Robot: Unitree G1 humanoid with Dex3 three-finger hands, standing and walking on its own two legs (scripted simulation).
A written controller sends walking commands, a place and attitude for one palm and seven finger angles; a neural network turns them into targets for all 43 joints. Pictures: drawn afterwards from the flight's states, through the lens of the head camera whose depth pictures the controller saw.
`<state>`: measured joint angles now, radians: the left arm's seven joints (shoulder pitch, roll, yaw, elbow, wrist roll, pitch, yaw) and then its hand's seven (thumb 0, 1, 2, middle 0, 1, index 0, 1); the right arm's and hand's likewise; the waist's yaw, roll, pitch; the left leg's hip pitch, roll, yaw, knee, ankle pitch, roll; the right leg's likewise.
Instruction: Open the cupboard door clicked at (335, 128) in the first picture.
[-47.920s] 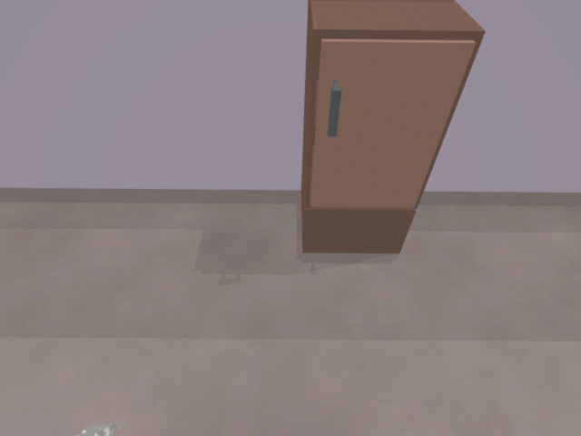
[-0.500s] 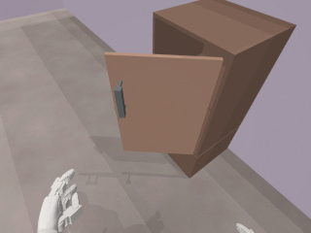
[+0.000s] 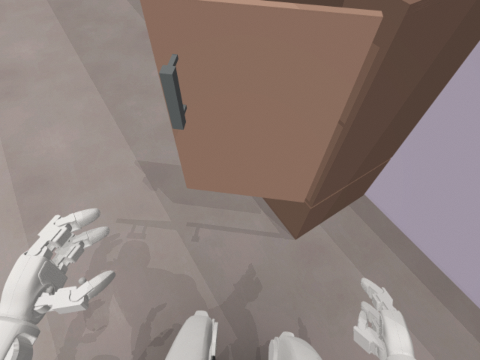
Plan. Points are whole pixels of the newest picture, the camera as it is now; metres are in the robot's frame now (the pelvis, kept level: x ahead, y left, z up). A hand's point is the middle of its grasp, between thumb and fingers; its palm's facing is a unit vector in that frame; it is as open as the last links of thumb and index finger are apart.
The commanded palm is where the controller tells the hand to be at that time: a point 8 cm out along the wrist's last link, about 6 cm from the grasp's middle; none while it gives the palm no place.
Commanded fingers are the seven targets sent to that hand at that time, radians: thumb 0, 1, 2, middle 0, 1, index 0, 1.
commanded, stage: raise the hand with hooked fingers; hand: left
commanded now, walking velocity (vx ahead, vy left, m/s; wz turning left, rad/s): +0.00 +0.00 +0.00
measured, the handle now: (176, 93) +0.59 +0.19 +0.06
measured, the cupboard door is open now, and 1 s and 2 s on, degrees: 50 50 50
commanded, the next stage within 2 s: move the hooked fingers beside the handle in 1.42 s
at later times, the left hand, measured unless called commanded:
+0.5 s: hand (54, 255) +0.24 +0.29 +0.05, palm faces -0.04 -1.00 -0.05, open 13.0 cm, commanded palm +0.23 +0.35 +0.06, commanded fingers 0.00 -0.50 0.30 -0.30 -1.20 -0.30 -1.20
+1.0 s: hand (40, 217) +0.29 +0.33 +0.07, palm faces -0.04 -1.00 -0.05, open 13.9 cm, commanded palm +0.27 +0.37 +0.08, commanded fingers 0.00 -0.50 0.30 -0.30 -1.20 -0.30 -1.20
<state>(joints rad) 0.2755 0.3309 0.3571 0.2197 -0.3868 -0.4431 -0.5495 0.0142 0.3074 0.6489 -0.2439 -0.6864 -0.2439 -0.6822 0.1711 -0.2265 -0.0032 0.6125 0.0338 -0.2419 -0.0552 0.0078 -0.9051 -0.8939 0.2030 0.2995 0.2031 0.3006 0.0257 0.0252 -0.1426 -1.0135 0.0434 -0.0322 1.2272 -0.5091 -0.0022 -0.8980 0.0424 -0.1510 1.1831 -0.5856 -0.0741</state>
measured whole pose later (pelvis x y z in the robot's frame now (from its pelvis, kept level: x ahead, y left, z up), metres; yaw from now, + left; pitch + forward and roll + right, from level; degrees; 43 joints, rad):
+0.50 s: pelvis -0.01 +0.05 +0.02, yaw -1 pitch +16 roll -4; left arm 0.20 0.37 0.34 0.23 -0.35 -0.39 -0.45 0.00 -0.27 0.40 -0.29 -1.06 -0.29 -1.06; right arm 0.27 -0.27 0.01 0.54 0.03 -0.22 -0.05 0.01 -0.90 -0.89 0.20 0.30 0.20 0.30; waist -0.02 0.02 -0.14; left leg -0.96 0.02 0.02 1.15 -0.47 0.07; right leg -0.84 0.01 -0.10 1.08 -0.52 -0.01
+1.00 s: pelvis +0.00 +0.05 +0.02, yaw -1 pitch +16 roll -4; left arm -0.01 0.44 0.41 0.40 -0.36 -0.32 -0.54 -0.01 -0.49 0.30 -0.30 -1.20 -0.30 -1.20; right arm 0.29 -0.28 0.03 0.54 0.04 -0.18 -0.05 0.01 -0.90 -0.89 0.21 0.30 0.21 0.30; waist -0.01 0.02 -0.13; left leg -0.93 0.01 0.02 1.10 -0.46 0.08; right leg -0.81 0.01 -0.10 1.03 -0.50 0.00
